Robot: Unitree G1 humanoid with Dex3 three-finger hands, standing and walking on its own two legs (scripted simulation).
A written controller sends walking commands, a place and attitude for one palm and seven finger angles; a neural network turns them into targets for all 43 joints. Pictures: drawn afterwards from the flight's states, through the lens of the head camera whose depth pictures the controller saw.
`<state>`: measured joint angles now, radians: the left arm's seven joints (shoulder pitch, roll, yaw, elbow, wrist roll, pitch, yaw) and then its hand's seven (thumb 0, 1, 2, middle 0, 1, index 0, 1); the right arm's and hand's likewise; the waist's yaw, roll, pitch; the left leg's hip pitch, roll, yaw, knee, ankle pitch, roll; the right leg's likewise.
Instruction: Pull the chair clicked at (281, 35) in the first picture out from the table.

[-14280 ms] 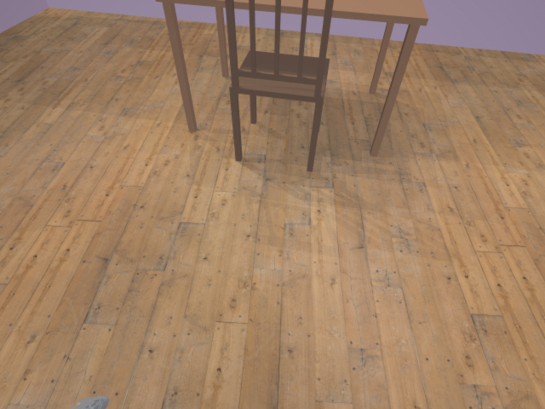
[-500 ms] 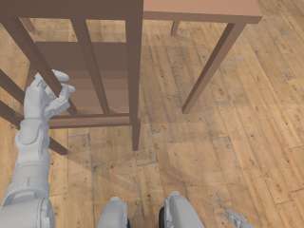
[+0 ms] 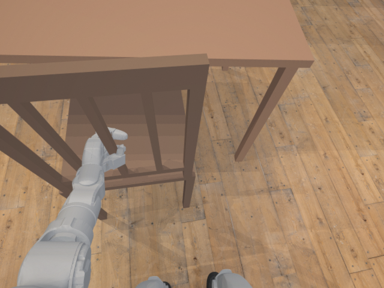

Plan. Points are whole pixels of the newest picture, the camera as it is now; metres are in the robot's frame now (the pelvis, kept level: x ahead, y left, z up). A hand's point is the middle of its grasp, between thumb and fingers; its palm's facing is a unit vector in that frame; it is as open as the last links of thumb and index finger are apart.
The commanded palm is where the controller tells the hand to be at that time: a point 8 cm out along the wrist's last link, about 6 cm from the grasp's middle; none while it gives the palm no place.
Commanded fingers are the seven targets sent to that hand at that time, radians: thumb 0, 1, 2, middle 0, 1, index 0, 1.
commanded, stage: step backward, pulling the chair out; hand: left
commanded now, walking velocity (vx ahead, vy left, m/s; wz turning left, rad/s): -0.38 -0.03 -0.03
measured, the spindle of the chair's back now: (109, 143) +0.43 +0.18 -0.04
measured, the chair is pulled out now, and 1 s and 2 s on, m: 0.07 0.22 0.32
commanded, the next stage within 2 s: none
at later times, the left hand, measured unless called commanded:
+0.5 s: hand (134, 198) +0.30 +0.12 -0.06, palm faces +0.04 -0.98 -0.18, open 5.1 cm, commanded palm +0.30 +0.17 -0.05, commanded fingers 0.00 0.90 0.90 -0.50 -1.45 -0.50 -1.45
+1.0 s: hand (132, 217) +0.26 +0.12 -0.06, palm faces +0.07 -0.97 -0.21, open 5.2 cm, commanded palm +0.27 +0.17 -0.06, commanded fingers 0.00 0.90 0.90 -0.50 -1.45 -0.50 -1.45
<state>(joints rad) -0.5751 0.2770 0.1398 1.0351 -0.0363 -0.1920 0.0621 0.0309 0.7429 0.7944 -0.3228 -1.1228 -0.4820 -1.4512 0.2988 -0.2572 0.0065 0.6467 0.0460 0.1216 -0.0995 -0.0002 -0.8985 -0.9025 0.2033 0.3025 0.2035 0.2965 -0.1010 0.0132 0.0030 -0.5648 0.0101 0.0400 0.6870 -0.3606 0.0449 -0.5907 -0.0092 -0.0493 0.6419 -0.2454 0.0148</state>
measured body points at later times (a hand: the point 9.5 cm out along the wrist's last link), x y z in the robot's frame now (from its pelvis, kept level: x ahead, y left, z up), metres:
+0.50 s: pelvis -0.07 -0.02 +0.00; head +0.01 -0.03 +0.44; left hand +0.30 +0.17 -0.04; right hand +0.00 -0.29 -0.13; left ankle -0.02 +0.08 -0.72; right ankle +0.00 -0.14 -0.72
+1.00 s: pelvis -0.10 -0.03 -0.01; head -0.03 -0.04 +0.44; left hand +0.26 +0.17 -0.04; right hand -0.02 -0.29 -0.14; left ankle -0.04 +0.08 -0.71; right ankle +0.00 -0.14 -0.72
